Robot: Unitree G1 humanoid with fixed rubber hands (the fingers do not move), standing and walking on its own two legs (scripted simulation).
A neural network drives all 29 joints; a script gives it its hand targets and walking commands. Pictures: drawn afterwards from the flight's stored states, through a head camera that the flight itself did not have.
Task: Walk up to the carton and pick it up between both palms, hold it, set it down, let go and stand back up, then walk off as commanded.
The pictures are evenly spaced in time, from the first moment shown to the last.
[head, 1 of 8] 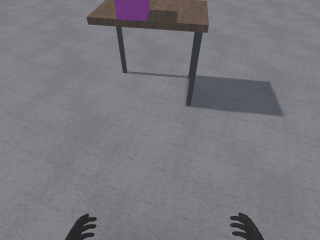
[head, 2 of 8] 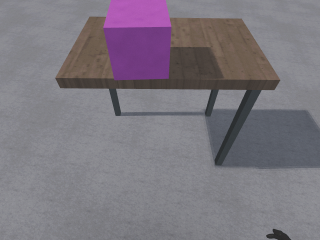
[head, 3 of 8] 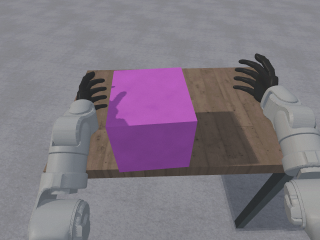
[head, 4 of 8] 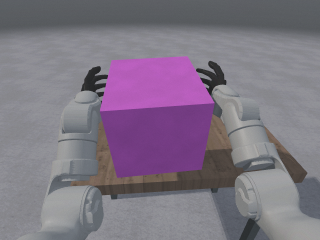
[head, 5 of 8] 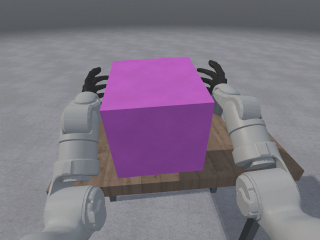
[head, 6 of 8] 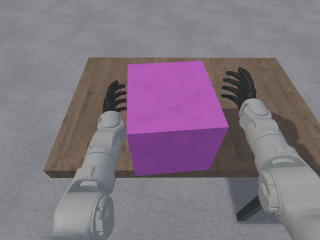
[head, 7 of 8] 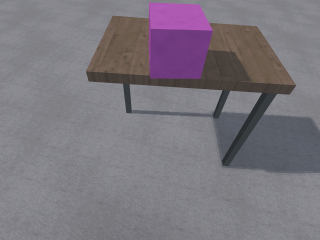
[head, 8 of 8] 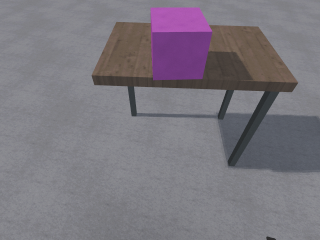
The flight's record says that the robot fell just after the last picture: no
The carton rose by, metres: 0.17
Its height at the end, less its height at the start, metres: +0.00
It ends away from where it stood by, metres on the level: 0.03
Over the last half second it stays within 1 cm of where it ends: yes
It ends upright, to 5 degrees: yes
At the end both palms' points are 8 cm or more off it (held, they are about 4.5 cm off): yes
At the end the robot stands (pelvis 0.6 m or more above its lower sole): yes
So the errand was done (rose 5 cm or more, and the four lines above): yes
